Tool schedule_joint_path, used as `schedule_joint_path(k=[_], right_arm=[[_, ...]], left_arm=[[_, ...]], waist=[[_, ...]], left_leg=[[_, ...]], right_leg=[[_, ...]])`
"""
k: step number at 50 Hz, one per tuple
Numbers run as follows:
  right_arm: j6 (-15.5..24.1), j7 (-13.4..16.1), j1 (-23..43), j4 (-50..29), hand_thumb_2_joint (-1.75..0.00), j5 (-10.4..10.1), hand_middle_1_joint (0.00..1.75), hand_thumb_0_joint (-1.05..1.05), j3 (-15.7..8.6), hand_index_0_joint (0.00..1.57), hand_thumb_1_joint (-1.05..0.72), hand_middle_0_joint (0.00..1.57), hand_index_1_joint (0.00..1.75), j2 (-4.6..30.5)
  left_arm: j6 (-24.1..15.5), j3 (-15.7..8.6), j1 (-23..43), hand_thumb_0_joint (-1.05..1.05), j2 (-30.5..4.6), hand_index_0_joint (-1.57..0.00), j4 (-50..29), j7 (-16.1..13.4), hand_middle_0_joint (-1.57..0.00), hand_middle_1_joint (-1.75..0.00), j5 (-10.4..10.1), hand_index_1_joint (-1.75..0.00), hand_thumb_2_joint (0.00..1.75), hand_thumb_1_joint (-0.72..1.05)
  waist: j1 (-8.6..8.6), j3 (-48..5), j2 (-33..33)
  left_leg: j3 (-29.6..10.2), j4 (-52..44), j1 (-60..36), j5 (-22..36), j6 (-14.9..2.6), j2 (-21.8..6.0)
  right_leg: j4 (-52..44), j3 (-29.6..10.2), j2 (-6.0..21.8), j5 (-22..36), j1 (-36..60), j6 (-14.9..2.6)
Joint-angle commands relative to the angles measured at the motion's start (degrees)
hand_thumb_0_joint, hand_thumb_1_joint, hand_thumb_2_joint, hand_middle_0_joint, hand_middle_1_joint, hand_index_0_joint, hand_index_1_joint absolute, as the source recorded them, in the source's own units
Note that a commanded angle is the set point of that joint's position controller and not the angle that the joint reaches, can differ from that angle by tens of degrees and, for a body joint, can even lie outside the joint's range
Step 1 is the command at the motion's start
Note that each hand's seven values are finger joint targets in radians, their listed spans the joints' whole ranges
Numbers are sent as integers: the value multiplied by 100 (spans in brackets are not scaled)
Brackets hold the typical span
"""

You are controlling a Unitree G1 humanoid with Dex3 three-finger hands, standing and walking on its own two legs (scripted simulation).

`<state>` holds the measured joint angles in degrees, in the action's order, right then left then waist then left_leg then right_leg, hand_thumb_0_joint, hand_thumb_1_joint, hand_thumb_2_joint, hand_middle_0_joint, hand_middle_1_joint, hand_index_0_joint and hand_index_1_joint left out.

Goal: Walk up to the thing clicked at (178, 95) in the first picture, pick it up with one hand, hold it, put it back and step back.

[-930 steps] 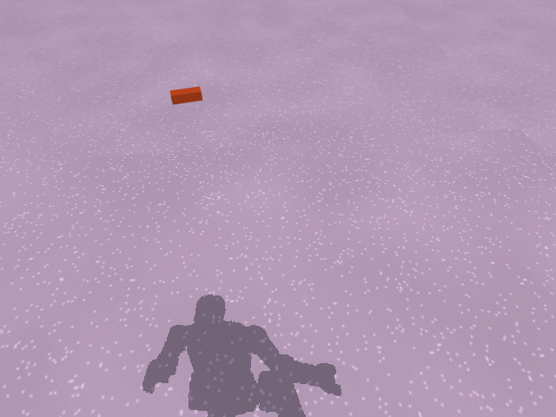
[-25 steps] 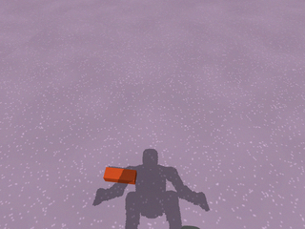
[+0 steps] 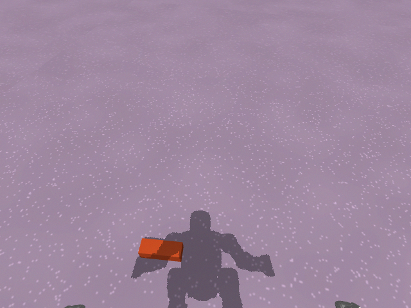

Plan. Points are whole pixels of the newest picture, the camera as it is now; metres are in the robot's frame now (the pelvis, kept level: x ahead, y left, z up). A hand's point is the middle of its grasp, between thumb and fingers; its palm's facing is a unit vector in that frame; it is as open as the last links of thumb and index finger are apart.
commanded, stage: stand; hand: left
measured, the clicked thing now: (161, 249) +0.49 +0.23 -0.75
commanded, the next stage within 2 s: walk up in 0.94 s
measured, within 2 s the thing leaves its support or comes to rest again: neither
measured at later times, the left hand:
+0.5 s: hand out of the picture +0.08 +0.24 -0.15, palm faces -0.01 -0.94 -0.34, open 7.3 cm
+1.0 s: hand out of the picture +0.08 +0.25 -0.15, palm faces +0.02 -0.94 -0.35, open 7.3 cm
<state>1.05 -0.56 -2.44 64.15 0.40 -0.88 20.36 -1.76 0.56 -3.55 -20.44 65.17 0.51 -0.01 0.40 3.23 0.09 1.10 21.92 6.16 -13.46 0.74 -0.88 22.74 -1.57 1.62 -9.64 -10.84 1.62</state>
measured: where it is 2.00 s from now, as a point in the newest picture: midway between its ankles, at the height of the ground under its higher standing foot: outside the picture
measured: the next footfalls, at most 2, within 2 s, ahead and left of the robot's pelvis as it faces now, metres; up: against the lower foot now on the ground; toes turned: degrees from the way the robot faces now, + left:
right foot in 1.60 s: -0.15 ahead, -0.12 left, +0.00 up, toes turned +1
left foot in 1.92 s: -0.19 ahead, +0.11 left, +0.00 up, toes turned -1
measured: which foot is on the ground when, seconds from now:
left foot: down 0.00-1.00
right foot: down 0.00-1.00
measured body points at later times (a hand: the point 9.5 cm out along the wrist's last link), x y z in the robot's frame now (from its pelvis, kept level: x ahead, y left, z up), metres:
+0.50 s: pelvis +0.00 -0.01 +0.00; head +0.02 -0.02 +0.45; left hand +0.08 +0.29 -0.13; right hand +0.08 -0.31 -0.13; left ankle -0.02 +0.13 -0.74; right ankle +0.03 -0.14 -0.74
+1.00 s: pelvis +0.00 -0.01 +0.00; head +0.02 -0.01 +0.45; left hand +0.08 +0.30 -0.13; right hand +0.09 -0.31 -0.13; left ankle -0.02 +0.13 -0.74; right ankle +0.03 -0.14 -0.74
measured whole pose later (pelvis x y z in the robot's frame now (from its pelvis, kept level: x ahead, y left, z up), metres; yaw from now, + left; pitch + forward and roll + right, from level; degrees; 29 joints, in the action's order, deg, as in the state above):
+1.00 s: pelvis +0.00 -0.01 +0.00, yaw +1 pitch -2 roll +0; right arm 0.1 -0.4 -4.4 64.5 0.3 -0.7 20.6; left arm -0.4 -1.1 -3.9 -20.5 63.8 0.5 -0.5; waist 0.1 4.6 -0.4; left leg -0.6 21.4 7.5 -12.3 1.7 -1.8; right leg 21.5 0.2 0.9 -8.6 -11.2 0.5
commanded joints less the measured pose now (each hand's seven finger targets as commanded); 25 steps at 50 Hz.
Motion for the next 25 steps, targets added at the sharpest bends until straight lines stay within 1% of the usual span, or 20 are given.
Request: schedule_joint_path(k=[1, 2, 3, 4, 5, 6, 7, 9, 11, 13, 14, 15, 16, 17, 19, 21, 22, 23, 25], right_arm=[[118, 61, 297, -267, -90, -6, 30, 0, -210, 20, -90, 20, 30, 1239], [128, 63, 280, -251, -90, -9, 30, 0, -195, 20, -90, 20, 30, 1219], [131, 61, 282, -250, -90, 0, 30, 0, -199, 20, -90, 20, 30, 1205], [120, 61, 342, -239, -90, -5, 30, 0, -210, 20, -90, 20, 30, 1242], [122, 62, 300, -233, -90, -7, 30, 0, -207, 20, -90, 20, 30, 1219], [124, 60, 262, -223, -90, -5, 30, 0, -194, 20, -90, 20, 30, 1206], [128, 56, 304, -219, -90, -3, 30, 0, -205, 20, -90, 20, 30, 1222], [129, 63, 208, -197, -90, 2, 30, 0, -203, 20, -90, 20, 30, 1201], [119, 55, 245, -174, -90, 1, 30, 0, -216, 20, -90, 20, 30, 1229], [108, 58, 140, -162, -90, 9, 30, 0, -212, 20, -90, 20, 30, 1203], [104, 54, 172, -150, -90, 5, 30, 0, -213, 20, -90, 20, 30, 1230], [100, 51, 150, -160, -90, 12, 30, 0, -210, 20, -90, 20, 30, 1180], [94, 49, 98, -140, -90, 12, 30, 0, -206, 20, -90, 20, 30, 1200], [93, 50, 105, -140, -90, 13, 30, 0, -202, 20, -90, 20, 30, 1187], [81, 46, 88, -142, -90, 4, 30, 0, -209, 20, -90, 20, 30, 1177], [80, 49, 74, -145, -90, 5, 30, 0, -200, 20, -90, 20, 30, 1196], [79, 55, 35, -153, -90, 13, 30, 0, -201, 20, -90, 20, 30, 1173], [76, 55, 46, -148, -90, 5, 30, 0, -204, 20, -90, 20, 30, 1174], [73, 56, -11, -148, -90, 4, 30, 0, -183, 20, -90, 20, 30, 1174]], left_arm=[[-70, -275, 210, 0, -1168, -20, -255, -81, -20, -30, 17, -30, 90, 90], [-70, -290, 266, 0, -1184, -20, -258, -76, -20, -30, 17, -30, 90, 90], [-60, -296, 250, 0, -1203, -20, -263, -75, -20, -30, 16, -30, 90, 90], [-48, -287, 196, 0, -1165, -20, -234, -70, -20, -30, 13, -30, 90, 90], [-50, -292, 227, 0, -1182, -20, -241, -70, -20, -30, 25, -30, 90, 90], [-47, -303, 264, 0, -1208, -20, -251, -70, -20, -30, 35, -30, 90, 90], [-50, -299, 239, 0, -1183, -20, -256, -68, -20, -30, 31, -30, 90, 90], [-53, -307, 268, 0, -1208, -20, -259, -70, -20, -30, 38, -30, 90, 90], [-56, -301, 216, 0, -1197, -20, -249, -66, -20, -30, 21, -30, 90, 90], [-44, -317, 260, 0, -1240, -20, -262, -67, -20, -30, 30, -30, 90, 90], [-49, -305, 200, 0, -1198, -20, -253, -68, -20, -30, 22, -30, 90, 90], [-44, -318, 261, 0, -1265, -20, -260, -71, -20, -30, 27, -30, 90, 90], [-45, -320, 269, 0, -1250, -20, -269, -75, -20, -30, 21, -30, 90, 90], [-43, -315, 211, 0, -1234, -20, -261, -70, -20, -30, 20, -30, 90, 90], [-45, -317, 183, 0, -1252, -20, -258, -77, -20, -30, 25, -30, 90, 90], [-54, -314, 182, 0, -1209, -20, -256, -75, -20, -30, 23, -30, 90, 90], [-54, -327, 192, 0, -1260, -20, -269, -76, -20, -30, 28, -30, 90, 90], [-49, -324, 137, 0, -1240, -20, -256, -80, -20, -30, 23, -30, 90, 90], [-59, -327, 208, 0, -1229, -20, -284, -83, -20, -30, 22, -30, 90, 90]], waist=[[-20, -602, -119], [-23, -618, -82], [-11, -603, -71], [13, -568, -168], [-4, -594, -107], [-24, -595, -71], [9, -617, -38], [-42, -654, -3], [-10, -574, -38], [-56, -633, 28], [-26, -578, -56], [-60, -614, 70], [-70, -578, 29], [-46, -572, 24], [-54, -589, 34], [-60, -662, 17], [-82, -691, 59], [-65, -654, 65], [-89, -683, 14]], left_leg=[[-583, -587, 69, 1074, -166, -698], [-581, -623, 93, 1218, -161, -721], [-561, -656, 79, 1036, -133, -691], [-572, -694, 62, 841, -145, -691], [-599, -743, 126, 747, -146, -698], [-595, -764, 157, 883, -152, -711], [-587, -742, 120, 822, -140, -692], [-556, -719, 48, 937, -132, -697], [-552, -722, 34, 720, -127, -655], [-558, -747, 57, 730, -129, -684], [-552, -745, 74, 634, -129, -647], [-550, -739, 30, 629, -127, -661], [-543, -743, 78, 603, -118, -643], [-536, -728, 82, 579, -124, -646], [-557, -732, 50, 547, -128, -642], [-538, -653, -27, 767, -149, -662], [-516, -647, -25, 788, -134, -647], [-531, -650, -104, 758, -118, -638], [-530, -624, -18, 911, -146, -675]], right_leg=[[-370, -395, 534, 957, 495, -225], [-324, -389, 546, 1077, 616, -232], [-377, -388, 544, 913, 535, -234], [-432, -381, 529, 757, 484, -223], [-436, -375, 531, 709, 556, -224], [-408, -356, 532, 826, 623, -232], [-454, -354, 543, 772, 584, -229], [-440, -380, 567, 893, 586, -243], [-543, -391, 558, 707, 487, -228], [-505, -383, 561, 716, 565, -254], [-573, -389, 552, 678, 506, -227], [-555, -392, 564, 644, 507, -254], [-577, -407, 560, 626, 511, -242], [-589, -404, 568, 653, 511, -246], [-587, -382, 555, 589, 489, -248], [-593, -401, 584, 853, 533, -245], [-570, -410, 599, 912, 536, -259], [-599, -382, 567, 832, 440, -254], [-561, -391, 597, 1030, 597, -257]])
